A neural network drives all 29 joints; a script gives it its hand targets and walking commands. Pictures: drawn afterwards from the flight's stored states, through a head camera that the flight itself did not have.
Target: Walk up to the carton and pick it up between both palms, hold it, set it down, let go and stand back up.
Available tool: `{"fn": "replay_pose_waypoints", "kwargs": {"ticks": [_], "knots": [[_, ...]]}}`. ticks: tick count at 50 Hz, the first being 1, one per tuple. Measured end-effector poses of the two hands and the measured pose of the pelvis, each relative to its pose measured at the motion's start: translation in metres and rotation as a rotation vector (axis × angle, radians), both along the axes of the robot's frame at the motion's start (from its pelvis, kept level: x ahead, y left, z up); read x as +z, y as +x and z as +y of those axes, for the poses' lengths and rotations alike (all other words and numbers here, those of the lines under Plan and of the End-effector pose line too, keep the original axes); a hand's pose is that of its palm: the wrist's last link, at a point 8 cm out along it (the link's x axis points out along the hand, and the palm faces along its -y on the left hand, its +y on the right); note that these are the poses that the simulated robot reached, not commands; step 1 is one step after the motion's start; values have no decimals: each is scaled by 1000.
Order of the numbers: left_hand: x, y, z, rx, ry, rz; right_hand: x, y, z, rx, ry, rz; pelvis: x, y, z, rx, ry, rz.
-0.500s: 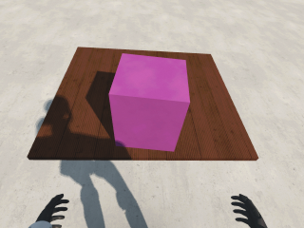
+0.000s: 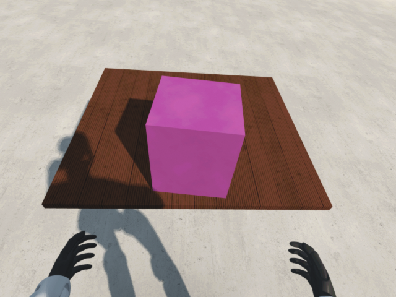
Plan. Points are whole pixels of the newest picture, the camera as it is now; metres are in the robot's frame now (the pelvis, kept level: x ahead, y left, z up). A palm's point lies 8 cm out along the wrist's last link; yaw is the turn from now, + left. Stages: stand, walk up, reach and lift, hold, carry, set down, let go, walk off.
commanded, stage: reach and lift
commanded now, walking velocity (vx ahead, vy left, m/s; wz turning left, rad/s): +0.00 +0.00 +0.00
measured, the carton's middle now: (195, 139) +0.52 +0.02 +0.01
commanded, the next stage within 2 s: none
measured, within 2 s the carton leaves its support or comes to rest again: neither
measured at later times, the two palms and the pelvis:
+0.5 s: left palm (65, 252) +0.21 +0.25 +0.00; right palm (306, 263) +0.20 -0.20 +0.02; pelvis +0.02 +0.00 +0.00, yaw +0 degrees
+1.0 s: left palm (81, 210) +0.27 +0.23 +0.04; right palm (299, 234) +0.24 -0.19 +0.04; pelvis +0.02 +0.00 +0.00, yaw +0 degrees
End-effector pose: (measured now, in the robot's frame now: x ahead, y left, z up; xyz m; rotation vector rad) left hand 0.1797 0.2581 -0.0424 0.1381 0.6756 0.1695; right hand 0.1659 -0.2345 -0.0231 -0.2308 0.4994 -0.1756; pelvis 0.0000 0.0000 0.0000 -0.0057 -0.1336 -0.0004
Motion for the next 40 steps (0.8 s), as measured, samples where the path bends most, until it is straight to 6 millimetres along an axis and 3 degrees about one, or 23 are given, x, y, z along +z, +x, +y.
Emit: {"fn": "replay_pose_waypoints", "kwargs": {"ticks": [31, 40], "knots": [[49, 33, -12, -76, -93, -372, 48, 35, 38, -39, 112, -256, 3, 15, 2, 1, -2, 25], [69, 63, -18, -88, -110, -442, 51, 43, 40, -41, 124, -242, 3, 15, 2, 1, -2, 25]]}}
